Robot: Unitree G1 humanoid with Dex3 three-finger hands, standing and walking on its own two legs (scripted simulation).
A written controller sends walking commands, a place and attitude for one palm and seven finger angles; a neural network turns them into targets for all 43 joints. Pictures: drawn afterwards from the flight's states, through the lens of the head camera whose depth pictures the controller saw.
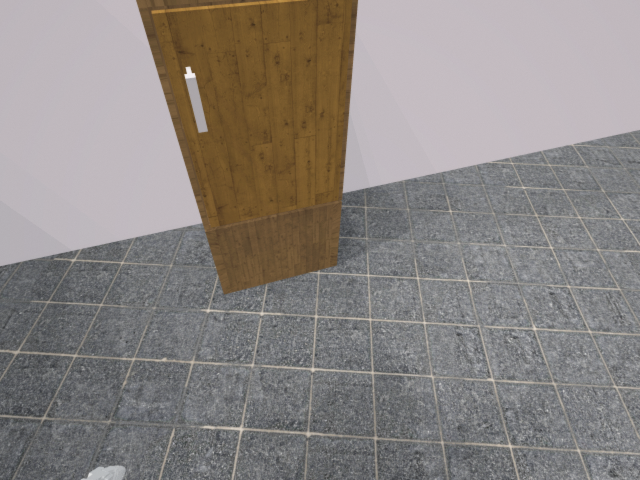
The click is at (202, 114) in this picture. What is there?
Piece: cupboard door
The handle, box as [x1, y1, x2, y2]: [184, 67, 207, 132]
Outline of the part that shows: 186,67 187,73 184,74 198,131 206,131 207,129 194,73 190,71 190,68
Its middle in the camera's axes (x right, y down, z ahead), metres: -0.28 -0.31 +0.86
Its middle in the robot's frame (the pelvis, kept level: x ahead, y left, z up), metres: +0.84 +0.33 +0.04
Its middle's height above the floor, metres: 0.81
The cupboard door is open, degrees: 0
